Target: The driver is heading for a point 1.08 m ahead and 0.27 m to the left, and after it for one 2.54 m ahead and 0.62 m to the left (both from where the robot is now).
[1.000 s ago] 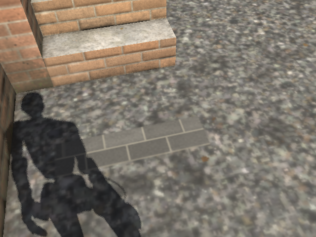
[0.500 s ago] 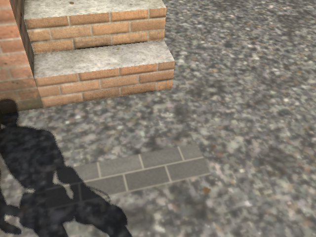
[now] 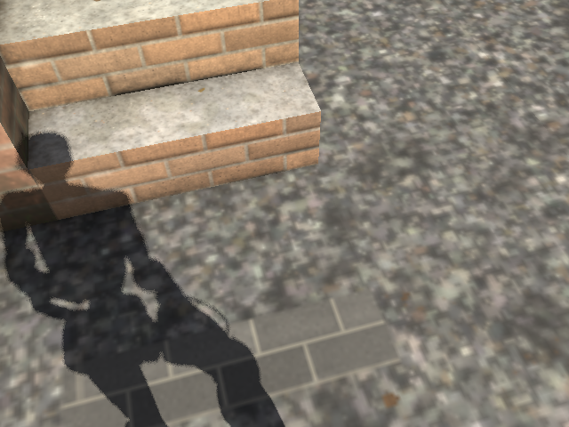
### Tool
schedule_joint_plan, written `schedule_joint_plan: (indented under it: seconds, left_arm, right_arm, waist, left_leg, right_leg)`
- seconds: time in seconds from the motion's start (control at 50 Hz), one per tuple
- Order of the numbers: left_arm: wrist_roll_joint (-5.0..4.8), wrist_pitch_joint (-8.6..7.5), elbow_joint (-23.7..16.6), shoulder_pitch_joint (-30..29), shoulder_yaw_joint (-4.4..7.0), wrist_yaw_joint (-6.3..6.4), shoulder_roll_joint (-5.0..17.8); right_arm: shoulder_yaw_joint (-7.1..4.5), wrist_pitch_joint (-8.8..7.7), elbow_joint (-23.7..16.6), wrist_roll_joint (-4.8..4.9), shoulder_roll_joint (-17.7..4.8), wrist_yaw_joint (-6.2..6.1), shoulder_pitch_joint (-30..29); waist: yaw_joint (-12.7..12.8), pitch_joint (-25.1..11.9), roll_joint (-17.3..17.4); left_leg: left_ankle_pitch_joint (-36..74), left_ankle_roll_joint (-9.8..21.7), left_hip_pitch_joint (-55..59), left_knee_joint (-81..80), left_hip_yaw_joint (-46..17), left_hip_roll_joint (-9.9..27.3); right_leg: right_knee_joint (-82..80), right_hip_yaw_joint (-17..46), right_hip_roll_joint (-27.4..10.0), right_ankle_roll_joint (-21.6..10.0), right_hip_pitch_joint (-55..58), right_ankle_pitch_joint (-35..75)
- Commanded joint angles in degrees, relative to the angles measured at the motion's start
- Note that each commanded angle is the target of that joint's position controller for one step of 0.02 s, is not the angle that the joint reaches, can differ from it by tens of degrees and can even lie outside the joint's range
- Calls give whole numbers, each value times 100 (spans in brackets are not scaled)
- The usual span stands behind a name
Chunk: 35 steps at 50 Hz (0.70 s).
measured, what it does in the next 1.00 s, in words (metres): walks ahead: left foot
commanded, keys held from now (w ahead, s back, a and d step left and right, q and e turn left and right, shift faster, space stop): no key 0.34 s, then w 0.66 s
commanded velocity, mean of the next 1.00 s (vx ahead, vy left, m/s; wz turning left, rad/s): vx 0.28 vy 0.00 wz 0.00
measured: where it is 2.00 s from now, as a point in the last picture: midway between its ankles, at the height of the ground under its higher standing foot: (270, 256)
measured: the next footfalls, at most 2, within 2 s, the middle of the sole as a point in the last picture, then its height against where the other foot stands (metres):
left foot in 0.34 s outside the picture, level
right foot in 1.12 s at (330, 353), level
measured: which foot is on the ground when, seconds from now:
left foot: up 0.00-0.32, down 0.34-1.00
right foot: down 0.00-0.66, up 0.68-1.00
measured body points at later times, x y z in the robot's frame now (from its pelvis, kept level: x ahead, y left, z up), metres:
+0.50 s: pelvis +0.14 +0.01 +0.01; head +0.14 +0.02 +0.46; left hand +0.19 +0.26 -0.14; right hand +0.18 -0.25 -0.12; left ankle +0.15 +0.14 -0.72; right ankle +0.11 -0.08 -0.72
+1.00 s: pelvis +0.33 +0.05 +0.02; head +0.36 +0.06 +0.46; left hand +0.55 +0.27 -0.10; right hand +0.26 -0.20 -0.12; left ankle +0.19 +0.15 -0.72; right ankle +0.52 -0.10 -0.68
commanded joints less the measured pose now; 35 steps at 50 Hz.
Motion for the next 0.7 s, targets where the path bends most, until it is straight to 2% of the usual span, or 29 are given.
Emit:
schedule_joint_plan:
  seconds: [0.02,0.04,0.08,0.14,0.18,0.22,0.28,0.3,0.32,0.34,0.36,0.38,0.4,0.42,0.44,0.48,0.52,0.54,0.56,0.58,0.6,0.62,0.64,0.66,0.68,0.7]
  left_arm:
    - [-8,-138,-48,355,15,-32,395]
    - [68,-155,56,386,-26,-40,292]
    - [157,-214,204,475,-62,17,316]
    - [162,-159,309,466,-69,179,492]
    - [132,-59,334,473,-53,269,614]
    - [104,27,391,595,-31,318,704]
    - [42,128,463,691,-30,342,646]
    - [-3,158,464,635,-41,346,596]
    - [-58,181,484,650,-66,346,501]
    - [-69,184,556,849,-96,339,392]
    - [-28,180,582,1062,-83,338,384]
    - [-55,195,613,1421,-37,354,407]
    - [-73,229,583,1139,-8,395,517]
    - [-142,254,517,1026,33,423,602]
    - [-195,254,524,1101,49,449,591]
    - [-165,177,583,1419,102,454,666]
    - [-176,98,666,1769,215,428,956]
    - [-195,66,674,1753,260,413,1079]
    - [-195,32,648,1709,234,387,940]
    - [-181,19,619,1629,217,349,850]
    - [-203,33,539,1422,228,315,879]
    - [-256,63,408,1056,242,296,937]
    - [-265,69,241,664,238,299,955]
    - [-243,22,11,293,161,305,690]
    - [-139,-87,-80,395,80,275,416]
    - [-153,-148,14,525,144,238,614]
  right_arm:
    - [-153,19,-318,-43,-447,-107,239]
    - [-170,104,-314,-51,-372,-117,347]
    - [-212,236,-279,-27,-249,-148,493]
    - [-250,339,-460,-108,-275,-206,102]
    - [-244,400,-547,-117,-270,-213,-261]
    - [-263,473,-601,-87,-342,-209,-580]
    - [-310,508,-632,-83,-461,-216,-860]
    - [-317,484,-602,-107,-452,-214,-835]
    - [-323,459,-549,-158,-453,-211,-763]
    - [-336,442,-526,-219,-536,-213,-705]
    - [-357,431,-492,-204,-688,-225,-576]
    - [-462,453,-404,-57,-1010,-232,-708]
    - [-472,450,-363,9,-778,-195,-627]
    - [-443,412,-353,-6,-623,-183,-633]
    - [-435,335,-407,-7,-589,-166,-782]
    - [-396,104,-506,49,-391,-98,-1068]
    - [-344,-82,-653,42,-221,1,-1355]
    - [-326,-149,-699,18,-215,52,-1331]
    - [-333,-194,-688,21,-284,100,-1302]
    - [-338,-211,-654,58,-310,138,-1208]
    - [-339,-209,-567,101,-301,156,-1009]
    - [-383,-194,-376,112,-379,156,-579]
    - [-507,-159,-118,65,-628,131,77]
    - [-702,-137,84,34,-1233,86,911]
    - [-700,-148,142,-40,-1360,106,1350]
    - [-509,-170,68,-92,-796,78,1077]
  waist:
    - [39,-1049,78]
    - [-77,-985,-117]
    - [-217,-824,-297]
    - [-268,-784,-420]
    - [-169,-783,-472]
    - [-22,-662,-492]
    - [85,-339,-475]
    - [28,-290,-406]
    - [-32,-278,-293]
    - [-12,-298,-126]
    - [159,-406,105]
    - [477,-359,691]
    - [221,-248,571]
    - [218,-42,496]
    - [291,121,458]
    - [454,177,149]
    - [535,56,-561]
    - [434,80,-780]
    - [366,65,-704]
    - [266,15,-686]
    - [104,-37,-654]
    - [-174,-129,-568]
    - [-507,-338,-354]
    - [-801,-493,737]
    - [-821,-678,1732]
    - [-566,-608,972]
  left_leg:
    - [653,40,-1302,505,-24,615]
    - [809,76,-936,260,-27,682]
    - [976,43,-666,-138,67,627]
    - [1391,-119,-672,-1359,118,644]
    - [1703,-190,-496,-2143,160,657]
    - [1861,-227,-381,-2685,188,628]
    - [1721,-181,-277,-3412,219,580]
    - [1837,-128,-68,-3837,291,546]
    - [2175,-68,245,-4351,342,522]
    - [2819,-14,530,-4670,169,683]
    - [3146,78,730,-4587,54,854]
    - [2074,275,638,-4406,105,719]
    - [534,360,131,-4607,134,514]
    - [-262,426,-254,-4805,38,524]
    - [-419,480,-614,-4856,-11,537]
    - [48,504,-1145,-4460,152,440]
    - [982,433,-1819,-3456,633,252]
    - [1018,477,-1956,-3203,664,316]
    - [795,526,-1955,-3090,611,375]
    - [590,581,-1871,-3174,614,389]
    - [672,634,-1446,-3564,690,354]
    - [1198,677,-462,-4132,779,254]
    - [1553,737,812,-4474,578,215]
    - [1513,1134,1840,-5219,-899,1131]
    - [2403,1666,3114,-5680,-2779,2164]
    - [3060,1627,3265,-5397,-2549,2261]
  right_leg:
    - [-1587,1681,-1673,-1033,1778,2989]
    - [-1715,1374,-1488,-973,1461,3142]
    - [-1845,929,-1355,-1047,1042,3710]
    - [-1901,610,-1252,-1094,1002,3634]
    - [-1962,550,-1198,-1005,1006,2823]
    - [-2091,672,-1211,-959,1001,1562]
    - [-2146,987,-1256,-926,1015,-82]
    - [-2034,1013,-1206,-846,994,-422]
    - [-1865,993,-1069,-675,958,-591]
    - [-1665,951,-890,-433,938,-585]
    - [-1398,807,-595,-269,880,-1014]
    - [-1425,452,-147,-204,716,-1599]
    - [-1190,272,-65,-176,955,-2122]
    - [-1087,364,-160,-239,954,-2577]
    - [-1077,559,-332,-346,1085,-2853]
    - [-1322,1110,-721,-594,1635,-2849]
    - [-1884,2212,-1576,-1009,2489,-2507]
    - [-1850,2618,-1994,-1226,2586,-1983]
    - [-1742,2652,-2090,-1269,2650,-1244]
    - [-1620,2462,-2056,-1184,2721,-689]
    - [-1515,2164,-1925,-1022,2542,-454]
    - [-1330,1724,-1657,-789,1977,-181]
    - [-726,1175,-1200,-496,1208,566]
    - [1173,184,-385,1,164,894]
    - [2716,177,264,228,-1460,-1565]
    - [3534,773,-13,136,-2081,-2212]
Velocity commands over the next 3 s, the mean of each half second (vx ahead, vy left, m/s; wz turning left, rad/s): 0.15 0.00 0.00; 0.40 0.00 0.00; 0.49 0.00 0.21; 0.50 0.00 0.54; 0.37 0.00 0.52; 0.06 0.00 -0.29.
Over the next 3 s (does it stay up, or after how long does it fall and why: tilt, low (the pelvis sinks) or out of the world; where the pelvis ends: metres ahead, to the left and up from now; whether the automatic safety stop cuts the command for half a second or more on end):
stays up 0.90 0.12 0.00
